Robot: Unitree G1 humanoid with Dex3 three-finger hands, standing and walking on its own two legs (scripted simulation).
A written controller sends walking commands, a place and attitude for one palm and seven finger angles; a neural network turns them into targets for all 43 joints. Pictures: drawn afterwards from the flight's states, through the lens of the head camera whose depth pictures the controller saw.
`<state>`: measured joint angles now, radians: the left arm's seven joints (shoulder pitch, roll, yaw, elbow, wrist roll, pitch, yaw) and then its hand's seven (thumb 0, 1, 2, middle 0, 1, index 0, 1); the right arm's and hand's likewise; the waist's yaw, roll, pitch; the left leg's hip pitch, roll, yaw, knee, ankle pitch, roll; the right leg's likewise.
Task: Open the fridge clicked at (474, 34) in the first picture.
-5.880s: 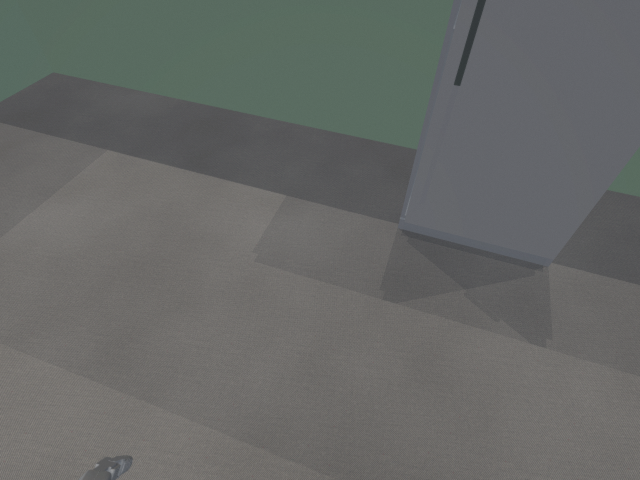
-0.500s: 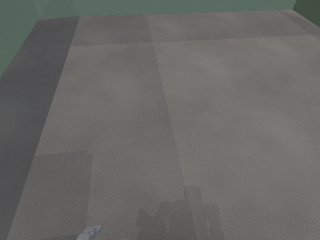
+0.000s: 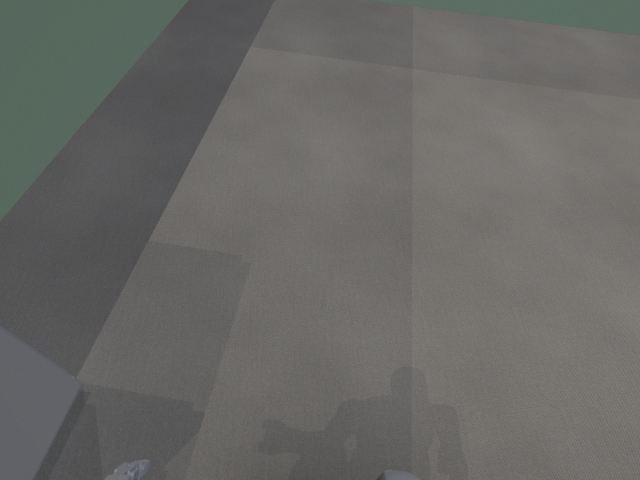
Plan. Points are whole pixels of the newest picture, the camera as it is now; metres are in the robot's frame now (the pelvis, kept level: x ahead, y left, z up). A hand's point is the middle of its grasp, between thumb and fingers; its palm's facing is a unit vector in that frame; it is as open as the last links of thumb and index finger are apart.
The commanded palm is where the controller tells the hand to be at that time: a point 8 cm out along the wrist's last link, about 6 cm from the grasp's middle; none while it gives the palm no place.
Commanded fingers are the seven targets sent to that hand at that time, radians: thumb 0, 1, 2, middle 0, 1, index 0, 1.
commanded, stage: turn to face it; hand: left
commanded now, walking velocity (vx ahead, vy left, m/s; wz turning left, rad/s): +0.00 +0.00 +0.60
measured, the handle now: out of the picture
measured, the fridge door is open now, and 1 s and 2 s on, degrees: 0 0 0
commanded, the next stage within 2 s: none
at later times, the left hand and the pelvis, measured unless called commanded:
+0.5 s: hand out of the picture -0.03 +0.14 -0.16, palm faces +0.34 -0.90 -0.26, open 7.4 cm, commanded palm none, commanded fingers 0.00 0.90 0.90 -0.20 -0.30 -0.20 -0.30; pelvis -0.02 -0.06 +0.00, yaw +20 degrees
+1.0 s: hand out of the picture -0.06 +0.23 -0.16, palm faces +0.59 -0.77 -0.24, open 7.4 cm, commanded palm none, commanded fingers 0.00 0.90 0.90 -0.20 -0.30 -0.20 -0.30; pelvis -0.04 -0.01 +0.00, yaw +36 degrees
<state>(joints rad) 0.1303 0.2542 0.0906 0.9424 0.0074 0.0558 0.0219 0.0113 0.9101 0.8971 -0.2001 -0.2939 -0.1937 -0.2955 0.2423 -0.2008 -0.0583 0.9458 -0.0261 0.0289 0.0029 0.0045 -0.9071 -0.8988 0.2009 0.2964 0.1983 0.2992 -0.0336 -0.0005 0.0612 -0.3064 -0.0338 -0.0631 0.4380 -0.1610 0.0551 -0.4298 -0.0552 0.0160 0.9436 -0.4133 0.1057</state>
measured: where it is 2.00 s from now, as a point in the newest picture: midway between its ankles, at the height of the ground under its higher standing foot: outside the picture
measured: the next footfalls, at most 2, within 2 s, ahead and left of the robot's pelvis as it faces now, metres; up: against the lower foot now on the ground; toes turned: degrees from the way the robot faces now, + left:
right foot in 0.16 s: +0.03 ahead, -0.16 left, +0.00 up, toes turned +6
left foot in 0.64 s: -0.05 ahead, +0.08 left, +0.00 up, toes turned +31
